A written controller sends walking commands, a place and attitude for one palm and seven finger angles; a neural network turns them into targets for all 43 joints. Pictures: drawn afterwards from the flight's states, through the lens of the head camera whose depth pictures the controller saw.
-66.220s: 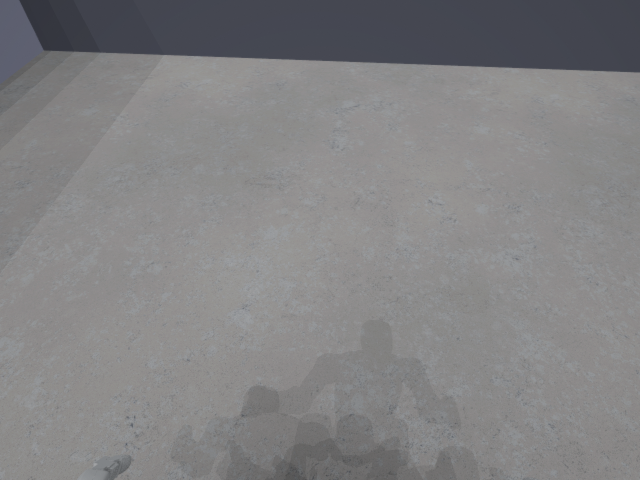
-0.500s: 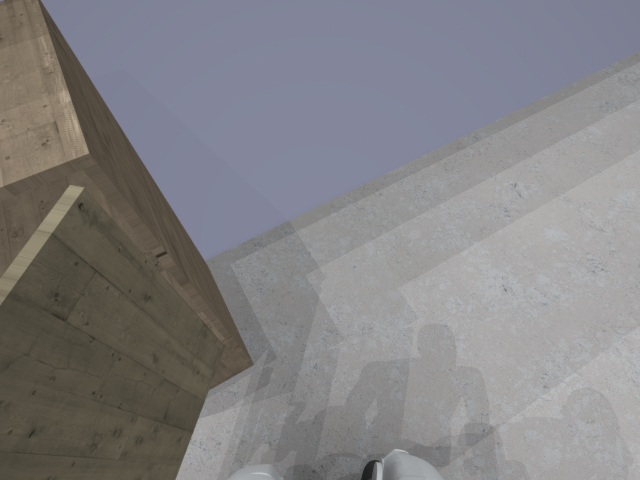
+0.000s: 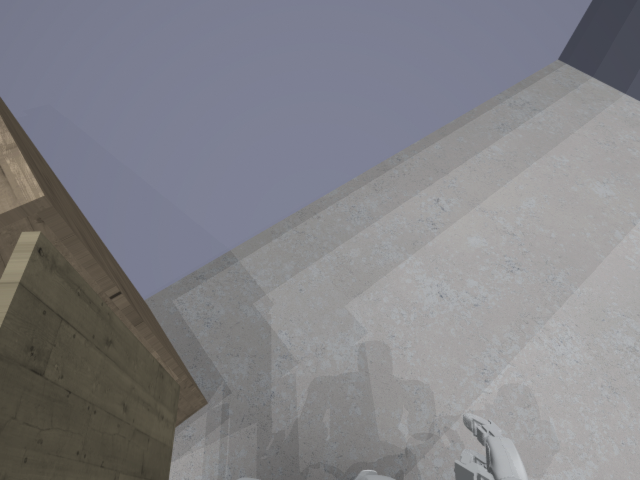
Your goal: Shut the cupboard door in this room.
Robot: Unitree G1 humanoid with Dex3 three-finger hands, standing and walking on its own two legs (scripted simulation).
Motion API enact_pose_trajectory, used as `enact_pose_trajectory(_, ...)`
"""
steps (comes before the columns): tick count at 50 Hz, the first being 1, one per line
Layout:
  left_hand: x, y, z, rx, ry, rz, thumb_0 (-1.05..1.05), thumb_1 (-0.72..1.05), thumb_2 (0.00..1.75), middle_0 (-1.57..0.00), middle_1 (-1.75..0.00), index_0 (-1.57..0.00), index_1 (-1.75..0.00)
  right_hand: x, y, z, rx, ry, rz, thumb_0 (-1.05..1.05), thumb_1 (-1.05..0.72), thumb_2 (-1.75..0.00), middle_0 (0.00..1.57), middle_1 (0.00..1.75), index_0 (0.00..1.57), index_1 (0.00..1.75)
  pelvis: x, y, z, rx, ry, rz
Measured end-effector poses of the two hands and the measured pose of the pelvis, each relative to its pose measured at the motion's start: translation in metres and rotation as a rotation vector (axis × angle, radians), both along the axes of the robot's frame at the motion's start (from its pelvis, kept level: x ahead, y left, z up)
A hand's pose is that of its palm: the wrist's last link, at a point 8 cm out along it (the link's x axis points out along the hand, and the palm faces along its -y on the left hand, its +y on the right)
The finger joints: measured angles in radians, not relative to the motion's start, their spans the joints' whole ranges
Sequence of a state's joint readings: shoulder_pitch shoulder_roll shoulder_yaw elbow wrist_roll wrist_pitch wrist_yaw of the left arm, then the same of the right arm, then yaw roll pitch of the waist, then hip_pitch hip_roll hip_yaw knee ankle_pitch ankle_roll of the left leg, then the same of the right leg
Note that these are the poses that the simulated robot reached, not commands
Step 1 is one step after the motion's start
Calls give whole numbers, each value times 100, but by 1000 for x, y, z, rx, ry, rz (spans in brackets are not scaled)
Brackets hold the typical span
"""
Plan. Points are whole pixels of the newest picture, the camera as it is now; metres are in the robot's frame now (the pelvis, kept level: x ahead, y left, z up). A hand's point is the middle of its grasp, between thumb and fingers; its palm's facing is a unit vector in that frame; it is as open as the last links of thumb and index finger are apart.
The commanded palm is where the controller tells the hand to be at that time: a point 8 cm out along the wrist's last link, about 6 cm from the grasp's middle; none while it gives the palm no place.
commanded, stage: walk to a spot facing it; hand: left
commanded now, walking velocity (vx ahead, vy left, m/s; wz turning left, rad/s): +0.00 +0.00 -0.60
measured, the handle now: out of the picture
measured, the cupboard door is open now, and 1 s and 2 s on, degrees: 55 80 95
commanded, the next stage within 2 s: turn to face it in 1.96 s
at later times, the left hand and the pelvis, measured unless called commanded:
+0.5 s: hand out of the picture -0.04 +0.10 -0.17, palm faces -0.08 -0.97 -0.22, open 7.4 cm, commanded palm none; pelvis -0.03 -0.08 -0.01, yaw -17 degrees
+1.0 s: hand out of the picture +0.00 +0.03 -0.16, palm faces -0.31 -0.95 -0.06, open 7.3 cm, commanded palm none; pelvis -0.02 -0.09 +0.01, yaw -34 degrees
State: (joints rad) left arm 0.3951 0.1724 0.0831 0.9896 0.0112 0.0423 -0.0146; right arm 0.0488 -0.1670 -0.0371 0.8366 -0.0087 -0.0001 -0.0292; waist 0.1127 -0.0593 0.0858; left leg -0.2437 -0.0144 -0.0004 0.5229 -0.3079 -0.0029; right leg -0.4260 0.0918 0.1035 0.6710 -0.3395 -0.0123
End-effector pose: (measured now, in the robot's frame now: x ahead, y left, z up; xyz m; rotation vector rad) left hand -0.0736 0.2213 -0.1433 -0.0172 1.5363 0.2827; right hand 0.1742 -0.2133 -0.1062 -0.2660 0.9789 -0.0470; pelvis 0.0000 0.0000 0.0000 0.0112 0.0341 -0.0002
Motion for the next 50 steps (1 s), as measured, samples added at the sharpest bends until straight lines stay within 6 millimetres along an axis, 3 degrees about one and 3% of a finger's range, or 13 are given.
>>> enact_pose_trajectory(5, -8, 2, 3, -39, 74, -48, 0, 91, 90, -19, -30, -20, -30, -41, -7, 4, -23, 79, -77, 1, -91, -90, 20, 30, 20, 30, 2, 1, 7, -25, -19, -66)
enact_pose_trajectory(11, -6, -7, 3, -50, 93, -90, 0, 91, 90, -19, -30, -20, -30, -91, -32, -4, -29, 171, -185, 1, -91, -90, 20, 30, 20, 30, 1, -13, 6, -40, -42, -140)
enact_pose_trajectory(15, 5, -22, 3, -33, 92, -152, 0, 91, 90, -19, -30, -20, -30, -124, -59, -20, -6, 206, -277, 1, -91, -90, 20, 30, 20, 30, -3, -30, -1, -37, -56, -203)
enact_pose_trajectory(20, 21, -47, -2, 26, 73, -221, 0, 91, 90, -19, -30, -20, -30, -161, -100, -58, 41, 244, -367, 1, -91, -90, 20, 30, 20, 30, -11, -60, -22, -25, -53, -262)
enact_pose_trajectory(22, 27, -57, 1, 46, 62, -234, 0, 91, 90, -19, -30, -20, -30, -172, -111, -62, 50, 271, -386, 1, -91, -90, 20, 30, 20, 30, -17, -67, -21, -17, -52, -270)
enact_pose_trajectory(30, 57, -103, 9, 7, 33, -345, 0, 91, 90, -19, -30, -20, -30, -188, -137, -33, 71, 221, -451, 1, -91, -90, 20, 30, 20, 30, -33, -95, 2, 31, -24, -358)
enact_pose_trajectory(38, 85, -133, 9, -50, -49, -434, 0, 91, 90, -20, -30, -20, -30, -198, -153, -18, 46, 163, -534, 1, -91, -90, 20, 30, 20, 30, -34, -101, 8, 25, -9, -439)
enact_pose_trajectory(44, 92, -140, 9, -85, -43, -480, 0, 91, 90, -20, -30, -20, -30, -208, -151, -11, 41, 139, -598, 1, -91, -90, 20, 30, 20, 30, -31, -98, 10, 26, 9, -517)
enact_pose_trajectory(50, 92, -142, 9, -112, -34, -512, 1, 92, 90, -19, -30, -20, -30, -231, -133, -7, 42, 143, -676, 1, -91, -90, 20, 30, 20, 30, -23, -91, 11, 16, 30, -585)
